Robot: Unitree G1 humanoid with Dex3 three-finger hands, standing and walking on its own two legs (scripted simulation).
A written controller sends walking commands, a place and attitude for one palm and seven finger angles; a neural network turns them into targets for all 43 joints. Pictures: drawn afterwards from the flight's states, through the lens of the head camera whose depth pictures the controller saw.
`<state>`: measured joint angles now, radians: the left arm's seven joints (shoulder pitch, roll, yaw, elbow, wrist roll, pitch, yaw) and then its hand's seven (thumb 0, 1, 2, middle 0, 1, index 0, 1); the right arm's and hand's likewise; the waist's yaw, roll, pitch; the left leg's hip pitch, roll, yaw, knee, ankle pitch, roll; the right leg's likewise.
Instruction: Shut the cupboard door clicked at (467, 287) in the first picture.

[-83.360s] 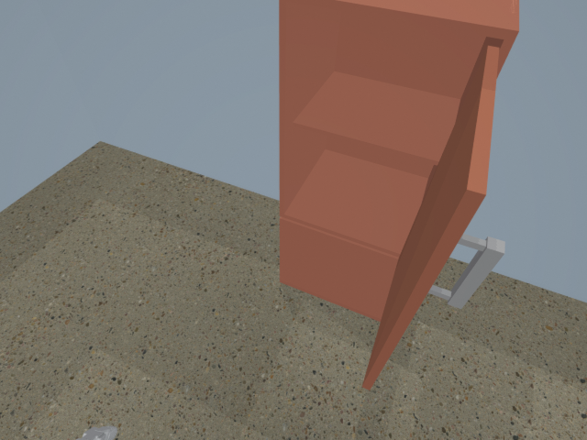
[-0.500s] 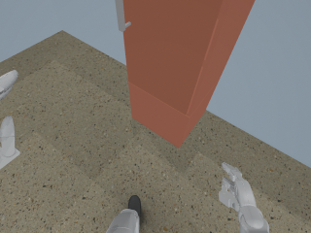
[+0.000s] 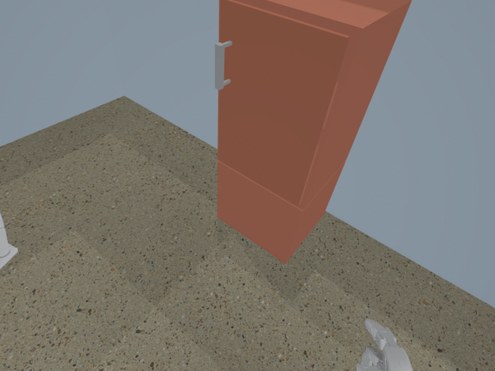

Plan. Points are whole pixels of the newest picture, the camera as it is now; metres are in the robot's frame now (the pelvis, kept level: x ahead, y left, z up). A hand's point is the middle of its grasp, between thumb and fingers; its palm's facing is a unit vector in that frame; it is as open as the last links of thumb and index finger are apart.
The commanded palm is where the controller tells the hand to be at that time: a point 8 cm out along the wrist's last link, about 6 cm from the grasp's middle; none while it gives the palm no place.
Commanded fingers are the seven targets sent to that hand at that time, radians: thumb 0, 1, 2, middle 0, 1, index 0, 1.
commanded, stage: stop stepping back and stand still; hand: left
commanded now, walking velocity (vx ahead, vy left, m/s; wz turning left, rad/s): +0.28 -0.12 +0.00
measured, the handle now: (223, 65) +0.94 +0.12 +0.08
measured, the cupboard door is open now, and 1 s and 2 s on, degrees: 0 0 0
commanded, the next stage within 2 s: let the arm hang, fingers relaxed in 0.30 s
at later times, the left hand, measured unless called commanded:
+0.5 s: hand (52, 273) +0.22 +0.28 +0.08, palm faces +0.31 -0.84 -0.44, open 7.4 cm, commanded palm none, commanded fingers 0.00 0.90 0.90 -0.20 -0.30 -0.20 -0.30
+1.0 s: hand out of the picture +0.00 +0.21 -0.16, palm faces +0.09 -0.97 -0.23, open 7.2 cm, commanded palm none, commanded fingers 0.00 0.90 0.90 -0.20 -0.30 -0.20 -0.30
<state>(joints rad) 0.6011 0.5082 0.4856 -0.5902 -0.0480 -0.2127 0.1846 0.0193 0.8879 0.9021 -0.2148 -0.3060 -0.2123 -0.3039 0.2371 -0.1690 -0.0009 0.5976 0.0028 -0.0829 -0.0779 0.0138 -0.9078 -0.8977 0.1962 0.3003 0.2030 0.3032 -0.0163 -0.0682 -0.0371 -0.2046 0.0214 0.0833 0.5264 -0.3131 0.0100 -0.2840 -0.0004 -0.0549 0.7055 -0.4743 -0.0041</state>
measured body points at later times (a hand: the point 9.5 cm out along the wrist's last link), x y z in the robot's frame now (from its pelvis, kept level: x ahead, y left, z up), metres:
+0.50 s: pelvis -0.01 +0.02 -0.01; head -0.02 +0.02 +0.44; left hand +0.20 +0.33 +0.11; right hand +0.14 -0.25 -0.10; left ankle +0.01 +0.13 -0.73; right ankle -0.02 -0.10 -0.71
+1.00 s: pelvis -0.01 +0.01 +0.01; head -0.01 +0.01 +0.46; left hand +0.00 +0.26 -0.15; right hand +0.00 -0.22 -0.15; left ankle +0.01 +0.13 -0.73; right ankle +0.01 -0.10 -0.73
